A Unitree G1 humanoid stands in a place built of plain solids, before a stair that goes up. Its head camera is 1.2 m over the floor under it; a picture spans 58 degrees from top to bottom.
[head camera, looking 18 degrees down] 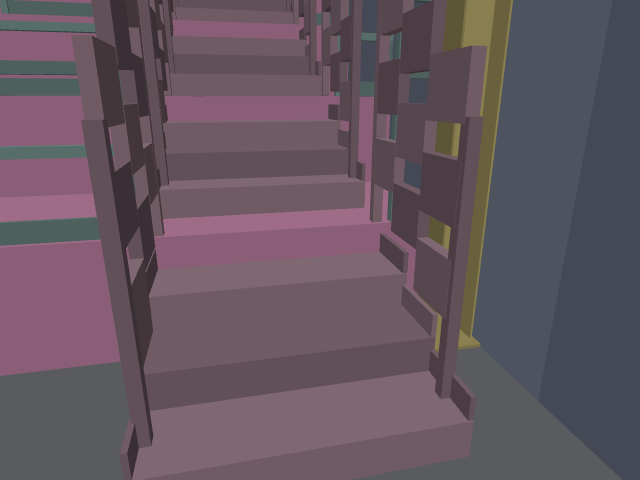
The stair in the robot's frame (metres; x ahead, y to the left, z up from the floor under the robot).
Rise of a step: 0.15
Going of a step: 0.30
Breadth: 1.12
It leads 13 degrees to the left of straight ahead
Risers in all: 4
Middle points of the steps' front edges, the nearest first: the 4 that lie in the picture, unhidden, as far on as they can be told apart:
1.09 0.02 0.15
1.38 0.09 0.31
1.68 0.15 0.46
1.97 0.22 0.61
